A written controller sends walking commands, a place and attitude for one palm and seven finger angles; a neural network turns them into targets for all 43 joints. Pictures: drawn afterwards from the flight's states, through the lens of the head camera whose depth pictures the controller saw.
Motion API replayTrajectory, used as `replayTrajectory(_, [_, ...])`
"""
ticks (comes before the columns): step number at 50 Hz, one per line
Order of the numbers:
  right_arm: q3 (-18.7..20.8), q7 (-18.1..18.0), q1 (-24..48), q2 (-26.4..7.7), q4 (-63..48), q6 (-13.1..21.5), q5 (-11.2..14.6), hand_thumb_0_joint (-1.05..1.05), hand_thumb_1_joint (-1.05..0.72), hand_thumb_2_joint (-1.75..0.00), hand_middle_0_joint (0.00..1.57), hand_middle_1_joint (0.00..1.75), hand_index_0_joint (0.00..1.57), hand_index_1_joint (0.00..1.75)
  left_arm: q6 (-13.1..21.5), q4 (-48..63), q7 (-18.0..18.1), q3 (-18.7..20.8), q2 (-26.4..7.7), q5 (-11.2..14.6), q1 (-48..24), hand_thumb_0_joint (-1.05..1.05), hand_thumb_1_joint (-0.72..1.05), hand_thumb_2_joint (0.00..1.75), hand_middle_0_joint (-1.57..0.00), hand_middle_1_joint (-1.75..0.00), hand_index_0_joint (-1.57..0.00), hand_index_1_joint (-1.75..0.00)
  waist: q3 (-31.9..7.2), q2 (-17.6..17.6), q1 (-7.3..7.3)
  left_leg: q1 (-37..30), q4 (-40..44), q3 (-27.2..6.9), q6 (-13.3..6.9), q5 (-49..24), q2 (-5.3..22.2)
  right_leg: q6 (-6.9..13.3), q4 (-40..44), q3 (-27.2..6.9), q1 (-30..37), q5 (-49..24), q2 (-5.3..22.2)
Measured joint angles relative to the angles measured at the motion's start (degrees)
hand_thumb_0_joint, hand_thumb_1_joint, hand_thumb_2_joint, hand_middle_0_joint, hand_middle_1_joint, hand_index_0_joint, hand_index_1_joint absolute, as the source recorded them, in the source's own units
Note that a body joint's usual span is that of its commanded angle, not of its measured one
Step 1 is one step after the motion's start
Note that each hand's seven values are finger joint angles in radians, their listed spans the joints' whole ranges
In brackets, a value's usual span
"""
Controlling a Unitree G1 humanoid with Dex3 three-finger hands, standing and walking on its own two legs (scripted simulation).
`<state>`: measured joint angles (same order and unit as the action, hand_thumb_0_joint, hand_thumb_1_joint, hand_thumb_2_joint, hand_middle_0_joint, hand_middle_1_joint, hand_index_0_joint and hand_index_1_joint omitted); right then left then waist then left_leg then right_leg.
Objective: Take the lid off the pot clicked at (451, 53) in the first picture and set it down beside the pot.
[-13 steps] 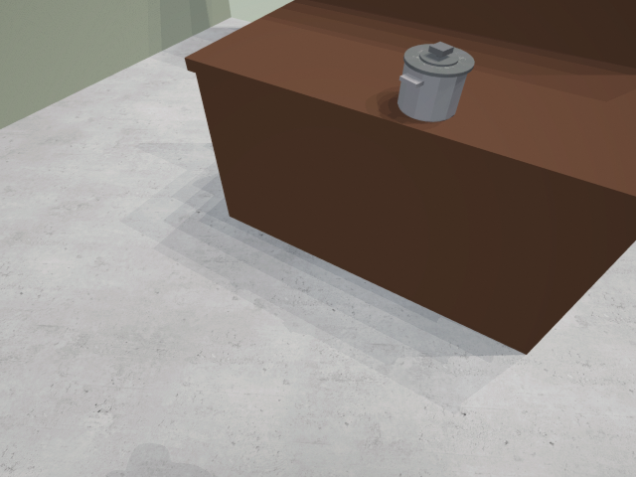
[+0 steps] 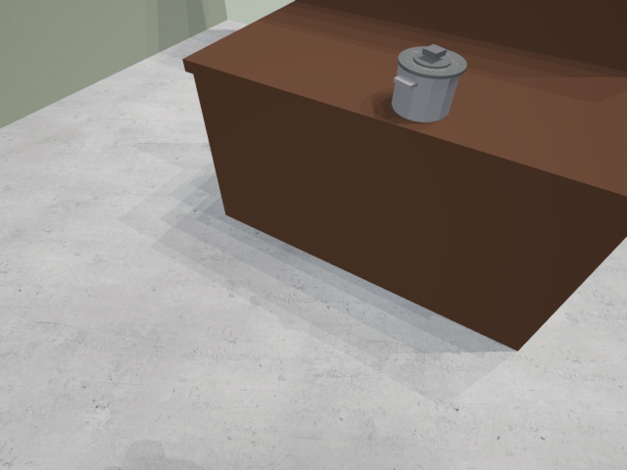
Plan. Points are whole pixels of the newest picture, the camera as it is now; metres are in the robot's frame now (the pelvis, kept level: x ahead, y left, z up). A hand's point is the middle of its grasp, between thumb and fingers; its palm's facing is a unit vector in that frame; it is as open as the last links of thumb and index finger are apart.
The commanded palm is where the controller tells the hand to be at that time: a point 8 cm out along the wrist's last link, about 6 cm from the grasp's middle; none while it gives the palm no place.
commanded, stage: look at it before walking up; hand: left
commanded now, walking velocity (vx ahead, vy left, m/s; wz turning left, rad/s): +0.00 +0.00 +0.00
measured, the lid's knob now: (434, 51) +1.00 -0.23 +0.10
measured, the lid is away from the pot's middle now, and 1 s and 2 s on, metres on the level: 0.00 0.00 0.00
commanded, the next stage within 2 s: walk to a spot facing it in 0.38 s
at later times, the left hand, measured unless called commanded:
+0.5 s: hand out of the picture +0.07 +0.24 -0.16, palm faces -0.03 -0.95 -0.32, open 7.4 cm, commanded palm none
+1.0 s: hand out of the picture +0.14 +0.20 -0.18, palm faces -0.01 -0.99 -0.17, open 7.3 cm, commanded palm none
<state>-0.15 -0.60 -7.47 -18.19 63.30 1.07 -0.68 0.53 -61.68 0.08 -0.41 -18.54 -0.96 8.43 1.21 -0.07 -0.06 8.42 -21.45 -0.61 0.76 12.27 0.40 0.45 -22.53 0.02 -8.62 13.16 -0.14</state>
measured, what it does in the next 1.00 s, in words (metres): walks ahead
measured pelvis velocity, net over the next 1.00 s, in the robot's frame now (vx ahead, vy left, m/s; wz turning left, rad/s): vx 0.13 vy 0.02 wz -0.01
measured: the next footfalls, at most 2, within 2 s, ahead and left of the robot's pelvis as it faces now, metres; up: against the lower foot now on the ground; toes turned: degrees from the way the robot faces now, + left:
right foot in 1.14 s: +0.35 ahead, -0.10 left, +0.00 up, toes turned -9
left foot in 1.56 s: +0.37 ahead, +0.11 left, +0.00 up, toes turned -10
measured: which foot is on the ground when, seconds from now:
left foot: down 0.00-1.00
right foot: down 0.00-0.76, up 0.78-1.00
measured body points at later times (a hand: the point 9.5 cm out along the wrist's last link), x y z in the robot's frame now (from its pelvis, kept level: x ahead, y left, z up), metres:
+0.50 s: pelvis +0.01 +0.00 +0.00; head +0.02 +0.00 +0.45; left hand +0.07 +0.29 -0.14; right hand +0.08 -0.28 -0.14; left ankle -0.01 +0.13 -0.75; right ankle -0.01 -0.11 -0.75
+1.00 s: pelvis +0.13 +0.02 -0.01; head +0.17 +0.03 +0.44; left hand +0.14 +0.25 -0.17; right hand +0.01 -0.17 -0.15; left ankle +0.01 +0.12 -0.75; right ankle +0.19 -0.09 -0.70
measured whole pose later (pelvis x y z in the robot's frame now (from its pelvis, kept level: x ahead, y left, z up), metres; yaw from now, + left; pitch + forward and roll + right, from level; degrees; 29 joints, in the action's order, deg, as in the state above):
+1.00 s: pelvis +0.13 +0.02 -0.01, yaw +0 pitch +1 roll +1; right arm 0.2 -2.0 -28.7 -5.1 66.8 4.9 -0.8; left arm 0.0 -60.0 -1.0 2.4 -10.3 -1.7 15.8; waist 3.1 1.9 1.1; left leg -1.8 -16.4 5.5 -1.3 19.4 -0.8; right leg 1.0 -52.6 4.5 -32.8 14.9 4.5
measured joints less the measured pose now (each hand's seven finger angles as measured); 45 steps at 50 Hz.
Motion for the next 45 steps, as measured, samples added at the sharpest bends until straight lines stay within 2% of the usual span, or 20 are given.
replayTrajectory(26, [-0.07,-0.21,-0.2,0.37,0.82,0.06,0.11,0.0,-0.91,-0.9,0.2,0.3,0.2,0.3,0.01,-0.81,0.28,0.0,0.31,0.03,1.07,0.01,0.9,0.9,-0.2,-0.3,-0.2,-0.3,0.15,0.08,-0.13,-0.8,0.93,0.29,-0.24,0.1,-0.19,-0.33,1.01,-0.29,0.77,-0.02,0.2])
replayTrajectory(29, [-0.04,-0.2,-1.39,1.01,0.69,-0.28,-0.21,0.0,-0.91,-0.9,0.2,0.3,0.2,0.3,-0.4,-0.63,0.44,0.12,1.11,-0.21,2.1,0.01,0.9,0.9,-0.2,-0.3,-0.2,-0.3,-0.78,-0.05,-0.15,-0.03,-1.36,0.17,-0.33,1.61,-0.15,-0.34,-0.68,-0.13,0.33,1.27,0.16])
replayTrajectory(33, [0.19,0.21,-5.18,2.56,0.22,-0.78,-0.65,0.0,-0.91,-0.9,0.2,0.3,0.2,0.3,-0.58,0.06,-0.19,0.56,2.98,-0.51,5.41,0.01,0.9,0.9,-0.2,-0.3,-0.2,-0.3,-2.23,-0.41,-0.2,2.37,-8.47,-0.21,-1.28,8.73,0.15,0.03,-3.8,0.73,-0.01,4.61,0.0])
replayTrajectory(36, [0.54,0.44,-8.49,4.09,0.05,-0.61,-0.6,0.0,-0.91,-0.9,0.2,0.3,0.2,0.3,0.04,0.28,-0.28,1.15,4.53,-0.55,8.51,0.01,0.9,0.9,-0.2,-0.3,-0.2,-0.3,-2.41,-0.17,0.03,4.25,-12.35,1.96,-1.78,11.41,0.78,-0.15,-5.13,1.99,0.89,6.86,0.53])
replayTrajectory(38, [0.7,0.54,-10.34,5.38,-0.03,0.2,-0.54,0.0,-0.91,-0.9,0.2,0.3,0.2,0.3,0.05,-0.11,-0.32,1.55,5.19,-0.47,10.72,0.01,0.9,0.9,-0.2,-0.3,-0.2,-0.3,-2.09,1.16,-0.15,3.16,-11.17,3.43,-2.1,8.09,0.07,-0.13,-8.11,1.57,0.68,9.37,1.72])
replayTrajectory(41, [1.04,-0.03,-13.35,7.39,-0.6,2.08,-0.79,0.0,-0.91,-0.9,0.2,0.3,0.2,0.3,-1.13,-1.68,-0.37,1.84,6.39,-0.66,12.72,0.01,0.9,0.9,-0.2,-0.3,-0.2,-0.3,-1.91,2.1,0.4,0.94,-9.8,5.08,-2.76,9.73,-0.82,1.19,-26.2,0.71,-6.47,13.33,1.93])
replayTrajectory(43, [0.81,-0.58,-15.6,9.1,-0.38,2.95,-0.57,0.0,-0.91,-0.9,0.2,0.3,0.2,0.3,-1.15,-1.95,-0.64,2.14,6.78,-0.78,12.53,0.01,0.91,0.9,-0.2,-0.3,-0.2,-0.3,-1.24,2.72,0.82,-1.61,-6.02,5.56,-2.69,9.08,-1.33,1.26,-35.77,1.15,-12.24,10.83,2.37])
replayTrajectory(45, [0.48,-0.98,-17.68,10.69,0.59,3.58,-0.38,0.0,-0.91,-0.9,0.2,0.3,0.2,0.3,-0.88,-1.33,-0.94,2.38,7.12,-0.81,11.56,0.01,0.91,0.9,-0.2,-0.3,-0.2,-0.3,-0.39,2.99,0.87,-4.21,-2.0,5.73,-2.74,7.9,-1.6,0.8,-39.47,2.06,-17.19,8.07,3.17])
